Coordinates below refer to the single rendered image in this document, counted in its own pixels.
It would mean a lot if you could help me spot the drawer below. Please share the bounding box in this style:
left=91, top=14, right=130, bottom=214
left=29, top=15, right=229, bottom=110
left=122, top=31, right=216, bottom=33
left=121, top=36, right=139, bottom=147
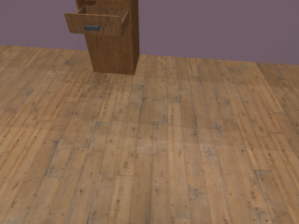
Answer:
left=64, top=5, right=129, bottom=36

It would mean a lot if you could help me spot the handle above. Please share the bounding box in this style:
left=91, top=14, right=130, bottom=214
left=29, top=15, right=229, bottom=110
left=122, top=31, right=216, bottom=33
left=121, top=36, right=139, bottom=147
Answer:
left=83, top=23, right=101, bottom=31

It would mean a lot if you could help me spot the cabinet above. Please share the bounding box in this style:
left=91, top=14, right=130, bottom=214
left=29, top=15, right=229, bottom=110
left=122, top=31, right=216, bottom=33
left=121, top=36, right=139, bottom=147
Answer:
left=76, top=0, right=140, bottom=76

